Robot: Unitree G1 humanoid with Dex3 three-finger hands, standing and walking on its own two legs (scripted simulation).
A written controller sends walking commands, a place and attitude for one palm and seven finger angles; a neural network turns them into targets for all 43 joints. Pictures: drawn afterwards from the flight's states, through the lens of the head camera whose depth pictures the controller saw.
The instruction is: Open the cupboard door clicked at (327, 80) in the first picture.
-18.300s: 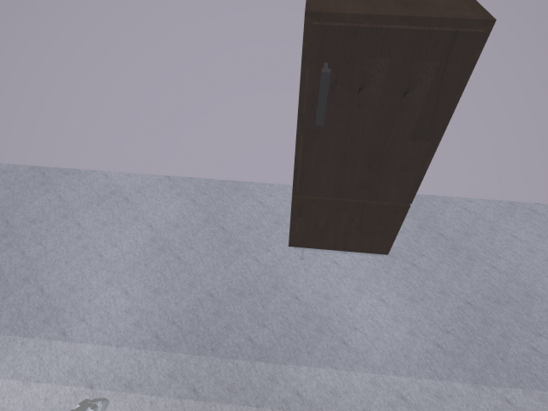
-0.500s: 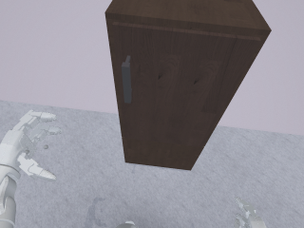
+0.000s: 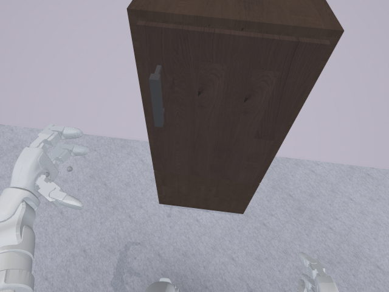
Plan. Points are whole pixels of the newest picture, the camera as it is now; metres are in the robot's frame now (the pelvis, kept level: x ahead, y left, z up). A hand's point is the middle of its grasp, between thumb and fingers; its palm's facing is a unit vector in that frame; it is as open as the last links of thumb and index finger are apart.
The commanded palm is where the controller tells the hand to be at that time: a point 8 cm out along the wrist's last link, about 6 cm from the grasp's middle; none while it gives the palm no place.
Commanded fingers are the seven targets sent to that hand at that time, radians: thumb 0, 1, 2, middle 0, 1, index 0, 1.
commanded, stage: move the hooked fingers beside the handle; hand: left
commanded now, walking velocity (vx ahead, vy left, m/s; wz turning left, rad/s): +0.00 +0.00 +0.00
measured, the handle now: (158, 97) +0.56 +0.12 +0.06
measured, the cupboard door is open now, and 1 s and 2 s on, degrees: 0 0 0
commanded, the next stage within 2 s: none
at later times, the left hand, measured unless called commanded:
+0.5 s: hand (90, 139) +0.40 +0.25 +0.07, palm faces -0.07 -1.00 +0.00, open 14.0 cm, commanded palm +0.39 +0.29 +0.07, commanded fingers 0.00 -0.50 0.30 -0.30 -1.20 -0.30 -1.20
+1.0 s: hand (114, 115) +0.49 +0.22 +0.06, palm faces -0.08 -1.00 -0.01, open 14.0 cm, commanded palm +0.48 +0.27 +0.06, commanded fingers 0.00 -0.50 0.30 -0.30 -1.20 -0.30 -1.20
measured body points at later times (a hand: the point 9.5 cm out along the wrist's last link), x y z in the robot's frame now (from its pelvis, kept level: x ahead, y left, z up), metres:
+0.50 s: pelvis +0.01 +0.00 +0.00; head +0.08 +0.02 +0.44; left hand +0.40 +0.30 +0.07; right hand +0.09 -0.27 -0.10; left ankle +0.05 +0.07 -0.69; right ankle +0.00 -0.10 -0.69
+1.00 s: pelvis +0.01 +0.01 -0.02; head +0.11 +0.04 +0.42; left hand +0.48 +0.27 +0.07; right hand +0.03 -0.26 -0.12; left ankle +0.05 +0.07 -0.69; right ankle +0.00 -0.10 -0.69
